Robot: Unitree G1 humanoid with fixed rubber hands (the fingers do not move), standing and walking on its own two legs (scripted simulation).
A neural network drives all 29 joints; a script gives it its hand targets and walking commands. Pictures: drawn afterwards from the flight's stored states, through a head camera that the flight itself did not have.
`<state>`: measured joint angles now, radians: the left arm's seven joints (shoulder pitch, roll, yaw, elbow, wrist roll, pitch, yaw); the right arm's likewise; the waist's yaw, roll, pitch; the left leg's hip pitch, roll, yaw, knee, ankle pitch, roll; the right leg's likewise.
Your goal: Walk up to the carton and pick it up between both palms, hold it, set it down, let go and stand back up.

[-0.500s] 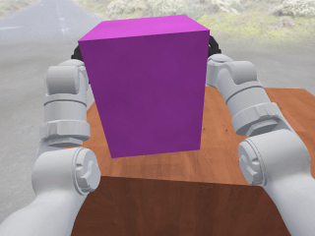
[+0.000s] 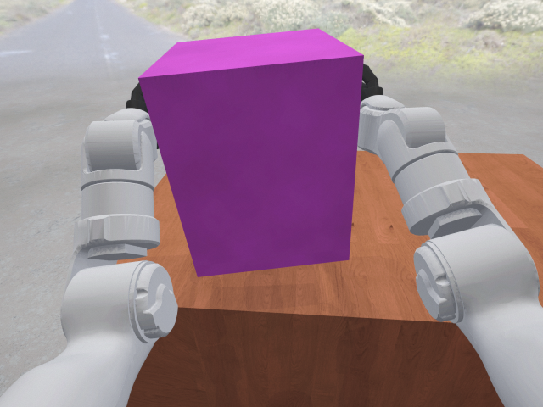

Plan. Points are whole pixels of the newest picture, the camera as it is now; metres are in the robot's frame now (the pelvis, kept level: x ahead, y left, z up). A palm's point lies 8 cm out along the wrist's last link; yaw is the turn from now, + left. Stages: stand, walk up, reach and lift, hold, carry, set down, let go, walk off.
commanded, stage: hold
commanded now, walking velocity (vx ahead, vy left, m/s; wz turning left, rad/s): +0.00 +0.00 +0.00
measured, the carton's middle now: (260, 147) +0.37 +0.00 +0.31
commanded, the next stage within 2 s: none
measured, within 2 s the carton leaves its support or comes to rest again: neither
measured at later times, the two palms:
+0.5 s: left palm (141, 126) +0.37 +0.15 +0.34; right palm (368, 112) +0.37 -0.14 +0.35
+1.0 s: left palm (141, 126) +0.38 +0.15 +0.34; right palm (367, 112) +0.37 -0.14 +0.35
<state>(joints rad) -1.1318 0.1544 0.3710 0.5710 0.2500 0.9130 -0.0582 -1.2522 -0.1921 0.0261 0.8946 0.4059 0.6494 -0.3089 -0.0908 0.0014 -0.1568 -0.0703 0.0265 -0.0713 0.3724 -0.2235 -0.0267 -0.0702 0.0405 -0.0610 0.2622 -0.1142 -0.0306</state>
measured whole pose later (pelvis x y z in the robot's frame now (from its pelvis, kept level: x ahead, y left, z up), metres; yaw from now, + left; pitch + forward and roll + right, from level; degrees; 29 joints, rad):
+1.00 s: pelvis +0.00 +0.00 +0.00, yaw +1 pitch -4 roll -1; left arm -1.15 0.16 0.37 0.60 0.24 0.90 -0.05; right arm -1.26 -0.20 0.02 0.91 0.41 0.65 -0.31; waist -0.10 0.00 -0.17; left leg -0.09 0.02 -0.08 0.37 -0.22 -0.03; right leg -0.08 0.05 -0.04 0.26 -0.11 -0.03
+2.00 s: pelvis +0.00 +0.00 +0.00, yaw +1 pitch -4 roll -1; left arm -1.15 0.16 0.37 0.61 0.24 0.90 -0.05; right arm -1.26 -0.20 0.03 0.92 0.41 0.66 -0.31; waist -0.10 0.00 -0.18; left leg -0.10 0.02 -0.09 0.38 -0.22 -0.03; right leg -0.08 0.05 -0.03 0.25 -0.11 -0.03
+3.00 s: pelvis +0.00 +0.00 +0.00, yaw +1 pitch -3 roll -2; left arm -1.15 0.16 0.36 0.62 0.24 0.89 -0.04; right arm -1.26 -0.20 0.03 0.92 0.41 0.67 -0.31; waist -0.10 0.00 -0.19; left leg -0.10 0.02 -0.10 0.38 -0.22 -0.02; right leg -0.08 0.05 -0.02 0.25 -0.11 -0.03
